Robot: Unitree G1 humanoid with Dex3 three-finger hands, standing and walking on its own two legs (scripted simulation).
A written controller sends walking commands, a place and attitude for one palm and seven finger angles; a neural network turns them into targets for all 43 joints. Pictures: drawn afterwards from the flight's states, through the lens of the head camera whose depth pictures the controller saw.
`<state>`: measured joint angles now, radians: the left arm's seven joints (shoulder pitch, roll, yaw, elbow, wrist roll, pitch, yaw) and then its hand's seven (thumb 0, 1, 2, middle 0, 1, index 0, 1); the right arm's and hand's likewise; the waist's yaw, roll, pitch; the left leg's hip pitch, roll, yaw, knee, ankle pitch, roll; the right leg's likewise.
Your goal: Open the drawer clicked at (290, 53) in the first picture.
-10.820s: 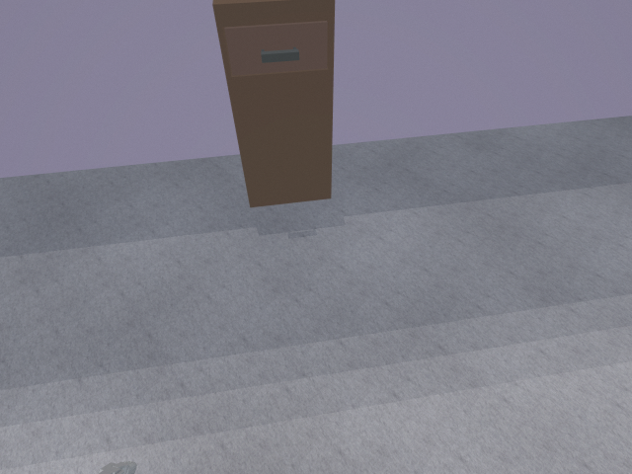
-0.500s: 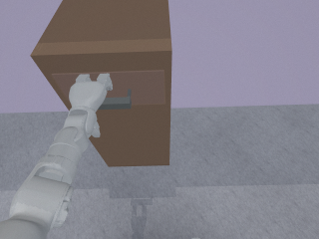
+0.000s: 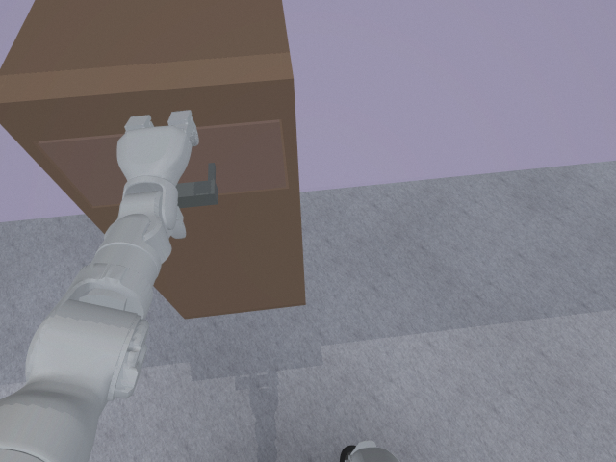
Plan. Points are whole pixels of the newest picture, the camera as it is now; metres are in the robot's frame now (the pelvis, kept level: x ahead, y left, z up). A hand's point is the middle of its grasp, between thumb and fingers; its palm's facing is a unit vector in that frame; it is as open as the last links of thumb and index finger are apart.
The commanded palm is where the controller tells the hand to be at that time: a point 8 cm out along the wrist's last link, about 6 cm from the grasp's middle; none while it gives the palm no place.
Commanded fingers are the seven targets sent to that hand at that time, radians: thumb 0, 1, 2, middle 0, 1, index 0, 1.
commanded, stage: move the hooked fingers above the handle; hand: left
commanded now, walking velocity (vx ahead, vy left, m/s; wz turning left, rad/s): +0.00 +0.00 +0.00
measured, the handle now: (176, 184) +0.54 +0.18 -0.02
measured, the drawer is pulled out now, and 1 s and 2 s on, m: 0.00 0.00 0.00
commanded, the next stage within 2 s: none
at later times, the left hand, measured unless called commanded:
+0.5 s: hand (157, 179) +0.50 +0.18 +0.04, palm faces +0.02 +0.00 -1.00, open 13.8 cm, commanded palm +0.47 +0.19 +0.09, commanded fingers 0.00 -0.50 0.30 -0.30 -1.20 -0.30 -1.20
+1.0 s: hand (131, 188) +0.49 +0.22 +0.04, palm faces +0.03 +0.02 -1.00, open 13.8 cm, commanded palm +0.46 +0.20 +0.09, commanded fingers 0.00 -0.50 0.30 -0.30 -1.20 -0.30 -1.20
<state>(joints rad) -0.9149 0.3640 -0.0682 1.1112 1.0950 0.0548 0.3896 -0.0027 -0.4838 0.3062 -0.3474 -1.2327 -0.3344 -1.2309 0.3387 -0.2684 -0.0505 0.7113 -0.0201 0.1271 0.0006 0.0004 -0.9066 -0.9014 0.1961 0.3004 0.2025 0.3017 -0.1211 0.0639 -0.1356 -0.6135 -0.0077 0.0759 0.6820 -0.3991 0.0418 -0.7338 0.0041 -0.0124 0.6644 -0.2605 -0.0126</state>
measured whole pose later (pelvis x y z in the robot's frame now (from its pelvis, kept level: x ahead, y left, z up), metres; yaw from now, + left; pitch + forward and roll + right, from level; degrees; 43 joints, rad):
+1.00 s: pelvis +0.00 +0.01 +0.00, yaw +2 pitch +19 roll -1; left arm -0.91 0.42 -0.11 1.11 1.08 0.05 0.40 0.00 -0.49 0.31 -0.32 -1.20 -0.32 -1.21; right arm 0.33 -0.27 -0.07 0.73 -0.03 0.11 0.01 0.00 -0.91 -0.90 0.20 0.30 0.20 0.30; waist -0.10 0.06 -0.13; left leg -0.65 -0.02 0.03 0.73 -0.41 0.04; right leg -0.74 -0.01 -0.05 0.68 -0.27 -0.01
